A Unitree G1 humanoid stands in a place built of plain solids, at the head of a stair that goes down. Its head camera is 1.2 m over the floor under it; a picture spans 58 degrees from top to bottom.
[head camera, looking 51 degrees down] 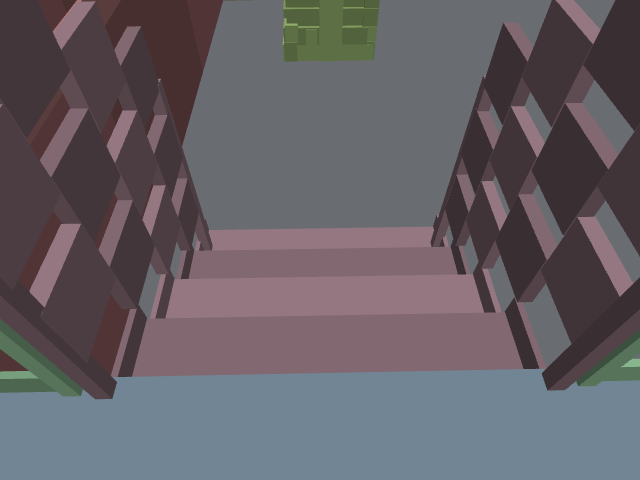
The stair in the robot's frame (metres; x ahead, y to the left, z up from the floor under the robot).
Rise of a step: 0.17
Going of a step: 0.28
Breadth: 1.32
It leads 1 degrees to the left of straight ahead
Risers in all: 5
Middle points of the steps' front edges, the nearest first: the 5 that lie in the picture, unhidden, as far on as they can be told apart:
0.48 -0.03 0.00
0.76 -0.02 -0.17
1.04 -0.02 -0.33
1.32 -0.01 -0.50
1.60 -0.01 -0.67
